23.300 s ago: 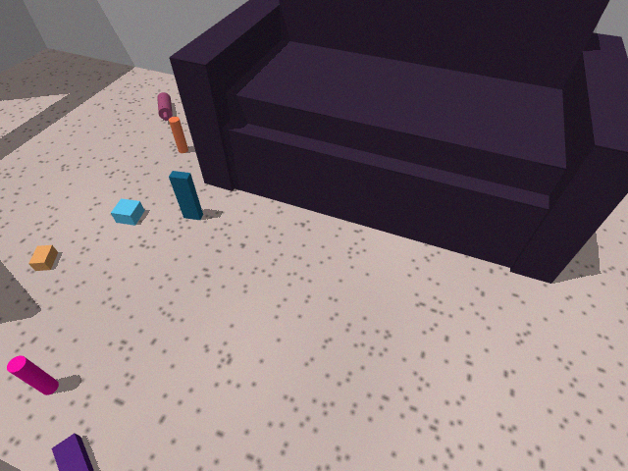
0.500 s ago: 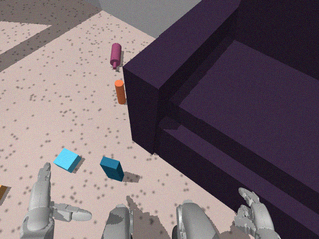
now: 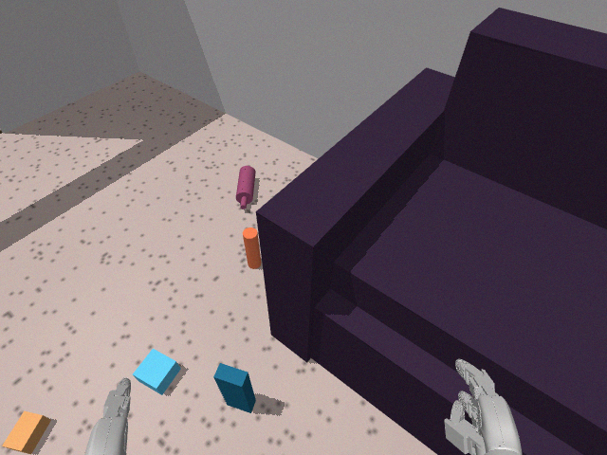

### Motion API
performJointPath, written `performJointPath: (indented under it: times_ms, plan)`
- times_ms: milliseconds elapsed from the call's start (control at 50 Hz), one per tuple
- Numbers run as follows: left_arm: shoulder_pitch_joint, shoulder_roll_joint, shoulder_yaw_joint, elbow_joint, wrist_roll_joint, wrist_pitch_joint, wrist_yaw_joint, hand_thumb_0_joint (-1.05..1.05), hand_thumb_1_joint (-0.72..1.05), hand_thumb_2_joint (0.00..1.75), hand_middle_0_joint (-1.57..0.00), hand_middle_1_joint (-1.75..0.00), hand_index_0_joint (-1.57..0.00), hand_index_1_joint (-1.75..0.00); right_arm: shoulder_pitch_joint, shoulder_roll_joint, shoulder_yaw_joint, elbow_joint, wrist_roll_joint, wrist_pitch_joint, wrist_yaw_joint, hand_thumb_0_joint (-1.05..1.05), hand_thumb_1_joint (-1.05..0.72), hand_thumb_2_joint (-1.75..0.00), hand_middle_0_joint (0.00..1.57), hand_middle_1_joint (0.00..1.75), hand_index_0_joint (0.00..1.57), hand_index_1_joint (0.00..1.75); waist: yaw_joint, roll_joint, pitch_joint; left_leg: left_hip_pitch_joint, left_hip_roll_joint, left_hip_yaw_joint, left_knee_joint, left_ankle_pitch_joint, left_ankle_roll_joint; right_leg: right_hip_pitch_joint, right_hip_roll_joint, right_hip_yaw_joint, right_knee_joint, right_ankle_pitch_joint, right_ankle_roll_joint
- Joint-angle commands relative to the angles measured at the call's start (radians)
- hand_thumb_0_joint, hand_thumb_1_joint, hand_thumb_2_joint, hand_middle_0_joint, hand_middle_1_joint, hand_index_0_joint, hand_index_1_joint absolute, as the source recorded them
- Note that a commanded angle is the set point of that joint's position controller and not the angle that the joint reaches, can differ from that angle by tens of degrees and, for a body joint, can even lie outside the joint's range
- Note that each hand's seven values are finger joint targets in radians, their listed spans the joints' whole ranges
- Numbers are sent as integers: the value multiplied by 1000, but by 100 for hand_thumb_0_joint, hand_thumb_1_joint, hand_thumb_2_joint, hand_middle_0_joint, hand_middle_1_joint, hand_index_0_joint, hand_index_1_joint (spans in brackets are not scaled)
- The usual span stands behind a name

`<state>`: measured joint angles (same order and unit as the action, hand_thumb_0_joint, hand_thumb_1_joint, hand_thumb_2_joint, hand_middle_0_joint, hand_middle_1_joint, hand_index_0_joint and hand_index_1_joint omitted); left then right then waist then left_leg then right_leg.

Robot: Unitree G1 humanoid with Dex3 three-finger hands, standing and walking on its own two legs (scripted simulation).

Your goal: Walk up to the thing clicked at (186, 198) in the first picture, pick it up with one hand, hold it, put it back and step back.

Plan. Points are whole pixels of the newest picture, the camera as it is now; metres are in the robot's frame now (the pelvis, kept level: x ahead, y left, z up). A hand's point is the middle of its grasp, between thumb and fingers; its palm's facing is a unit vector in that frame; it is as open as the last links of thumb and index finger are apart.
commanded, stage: home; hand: left
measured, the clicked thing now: (236, 389) +0.40 +0.17 -0.60
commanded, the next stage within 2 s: stand in 1.58 s
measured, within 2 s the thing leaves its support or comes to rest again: neither
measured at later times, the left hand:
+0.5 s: hand (165, 453) +0.16 +0.18 -0.05, palm faces +0.10 -0.95 -0.29, open 17.3 cm
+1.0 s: hand (165, 453) +0.16 +0.18 -0.05, palm faces +0.11 -0.95 -0.28, open 17.4 cm
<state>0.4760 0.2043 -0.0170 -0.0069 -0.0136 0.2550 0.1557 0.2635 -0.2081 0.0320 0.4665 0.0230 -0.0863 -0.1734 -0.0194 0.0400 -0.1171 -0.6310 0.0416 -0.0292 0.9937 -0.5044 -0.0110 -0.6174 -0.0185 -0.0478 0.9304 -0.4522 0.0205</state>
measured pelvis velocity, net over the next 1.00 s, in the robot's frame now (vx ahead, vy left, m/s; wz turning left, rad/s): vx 0.00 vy -0.01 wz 0.00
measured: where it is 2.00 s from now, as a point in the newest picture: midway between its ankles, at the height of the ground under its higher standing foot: outside the picture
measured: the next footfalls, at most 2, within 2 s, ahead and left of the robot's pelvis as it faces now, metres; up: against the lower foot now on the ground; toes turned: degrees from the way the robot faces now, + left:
none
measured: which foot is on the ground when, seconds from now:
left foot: down 0.00-1.00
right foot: down 0.00-1.00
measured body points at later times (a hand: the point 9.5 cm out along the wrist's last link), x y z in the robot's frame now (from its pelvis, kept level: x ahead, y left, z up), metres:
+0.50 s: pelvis +0.00 -0.01 +0.00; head +0.02 +0.00 +0.45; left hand +0.16 +0.22 -0.03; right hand +0.15 -0.25 -0.07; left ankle +0.00 +0.12 -0.68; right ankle +0.01 -0.14 -0.68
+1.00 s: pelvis +0.00 -0.01 +0.00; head +0.02 +0.00 +0.45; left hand +0.16 +0.23 -0.03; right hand +0.16 -0.25 -0.07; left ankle +0.00 +0.12 -0.68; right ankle +0.01 -0.14 -0.68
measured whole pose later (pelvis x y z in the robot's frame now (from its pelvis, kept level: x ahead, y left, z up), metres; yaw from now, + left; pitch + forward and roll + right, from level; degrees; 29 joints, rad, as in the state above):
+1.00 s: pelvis +0.00 -0.01 +0.00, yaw +0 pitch +7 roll -2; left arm 0.45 0.20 -0.01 0.02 -0.01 0.25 0.14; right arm 0.27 -0.21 0.03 0.52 0.01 -0.14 -0.17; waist -0.02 0.04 -0.09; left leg -0.60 0.04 -0.03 0.96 -0.48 -0.02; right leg -0.59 -0.01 -0.05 0.90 -0.43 0.01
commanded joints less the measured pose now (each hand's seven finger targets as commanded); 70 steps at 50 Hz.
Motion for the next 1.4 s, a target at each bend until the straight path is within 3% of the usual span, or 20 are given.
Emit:
performJointPath:
  times_ms: [0, 160, 180, 200, 300, 400, 500, 560, 640, 680, 880, 940, 980, 1080, 1200, 1240, 1260, 1320, 1380]
  plan:
    - [-51, 95, 55, -192, 14, -47, 7, 0, -54, 6, -5, -5, -5, -5, -40, -119, -60, -134, -8, -62, -11, 0, -90, -90, 20, 30, 20, 30, -14, 4, -90, 74, -29, 15, -190, 235, 7, 83, 33, -22, -143, 186, -25]
    - [-34, 94, 62, -176, 15, -47, 7, 0, -52, 8, -5, -6, -5, -6, -53, -111, -55, -124, -12, -77, -10, 0, -90, -90, 20, 30, 20, 30, -6, -17, -102, 81, -36, 26, -178, 264, 10, 116, 29, -16, -162, 224, -20]
    - [-36, 102, 69, -163, 15, -49, 7, 0, -53, 7, -5, -6, -5, -6, -63, -112, -54, -125, -11, -76, -8, 0, -90, -90, 20, 30, 20, 30, -1, -3, -76, 64, -38, 27, -184, 246, 10, 109, 28, -16, -168, 207, -21]
    - [-37, 85, 49, -167, 15, -49, 6, 0, -52, 7, -5, -6, -5, -6, -59, -114, -55, -122, -13, -79, -7, 0, -90, -90, 20, 30, 20, 30, -7, -11, -72, 72, -37, 26, -189, 232, 10, 102, 30, -17, -169, 193, -21]
    - [-50, 102, 69, -170, 14, -50, 3, 0, -52, 7, -5, -6, -5, -6, -62, -115, -57, -118, -12, -83, -8, 0, -90, -90, 20, 30, 20, 30, -5, -8, -72, 68, -35, 22, -203, 194, 12, 96, 32, -18, -177, 156, -23]
    - [-35, 99, 67, -161, 15, -51, 1, 0, -52, 7, -5, -6, -5, -6, -57, -117, -61, -115, -12, -86, -8, 0, -90, -90, 20, 30, 20, 30, -3, -1, -93, 82, -31, 20, -201, 243, 9, 104, 35, -22, -164, 197, -26]
    - [-51, 95, 65, -152, 17, -55, 0, 0, -53, 7, -5, -6, -5, -6, -61, -114, -58, -114, -14, -90, -8, 0, -90, -90, 20, 30, 20, 30, -5, -26, -64, 64, -35, 27, -202, 189, 13, 101, 30, -16, -184, 153, -22]
    - [-38, 85, 55, -154, 17, -56, -2, 0, -53, 7, -5, -6, -5, -6, -54, -114, -60, -109, -14, -95, -9, 0, -90, -90, 20, 30, 20, 30, -4, -5, -78, 79, -33, 25, -202, 222, 9, 101, 32, -19, -170, 181, -24]
    - [-57, 92, 63, -152, 17, -55, -5, 0, -54, 6, -5, -6, -5, -6, -59, -117, -60, -110, -14, -101, -10, 0, -90, -90, 20, 30, 20, 30, -11, -30, -65, 73, -34, 29, -202, 180, 15, 90, 30, -13, -185, 147, -19]
    - [-43, 94, 66, -161, 16, -57, -6, 0, -53, 7, -5, -6, -5, -6, -52, -113, -60, -105, -16, -100, -12, 0, -90, -90, 20, 30, 20, 30, -6, -20, -91, 81, -35, 29, -195, 221, 13, 111, 28, -13, -179, 183, -21]
    - [-45, 92, 61, -164, 14, -56, -6, 0, -53, 7, -5, -6, -5, -6, -62, -111, -55, -108, -15, -104, -9, 0, -90, -90, 20, 30, 20, 30, 3, -3, -59, 65, -37, 29, -208, 177, 11, 95, 29, -17, -183, 140, -23]
    - [-35, 90, 61, -161, 16, -52, -8, 0, -56, 5, -5, -5, -5, -5, -48, -116, -62, -104, -15, -105, -13, 0, -90, -90, 20, 30, 20, 30, -7, -18, -104, 95, -34, 28, -191, 252, 12, 113, 31, -16, -167, 211, -23]
    - [-62, 91, 55, -177, 14, -52, -7, 0, -54, 6, -5, -6, -5, -6, -54, -115, -59, -101, -14, -103, -11, 0, -90, -90, 20, 30, 20, 30, -3, 0, -70, 82, -32, 25, -203, 233, 10, 95, 31, -19, -168, 191, -25]
    - [-41, 100, 70, -166, 16, -49, -5, 0, -56, 5, -5, -5, -5, -5, -52, -115, -61, -103, -16, -105, -16, 0, -90, -90, 20, 30, 20, 30, 1, -20, -95, 87, -33, 27, -189, 258, 12, 111, 30, -18, -170, 219, -22]
    - [-56, 90, 63, -167, 15, -51, -4, 0, -55, 6, -5, -5, -5, -5, -59, -114, -60, -102, -15, -109, -12, 0, -90, -90, 20, 30, 20, 30, 3, -4, -58, 69, -29, 15, -217, 182, 9, 90, 34, -26, -168, 139, -26]
    - [-42, 103, 73, -177, 15, -52, -5, 0, -56, 5, -5, -5, -5, -5, -50, -114, -62, -105, -16, -105, -13, 0, -90, -90, 20, 30, 20, 30, 1, -3, -99, 87, -33, 24, -196, 235, 10, 108, 31, -19, -170, 190, -24]
    - [-48, 93, 60, -161, 14, -49, -6, 0, -57, 5, -5, -5, -5, -5, -59, -118, -61, -107, -14, -105, -13, 0, -90, -90, 20, 30, 20, 30, -3, -27, -58, 68, -33, 25, -199, 213, 12, 95, 30, -20, -176, 172, -23]
    - [-41, 89, 58, -156, 15, -47, -7, 0, -56, 5, -5, -5, -5, -5, -58, -115, -60, -107, -14, -108, -14, 0, -90, -90, 20, 30, 20, 30, -6, -27, -70, 77, -33, 27, -196, 211, 13, 94, 30, -17, -177, 172, -21]
    - [-34, 94, 63, -182, 15, -50, -8, 0, -56, 5, -5, -5, -5, -5, -53, -114, -61, -102, -15, -104, -15, 0, -90, -90, 20, 30, 20, 30, 0, -21, -100, 94, -32, 26, -181, 286, 11, 121, 28, -18, -163, 242, -22]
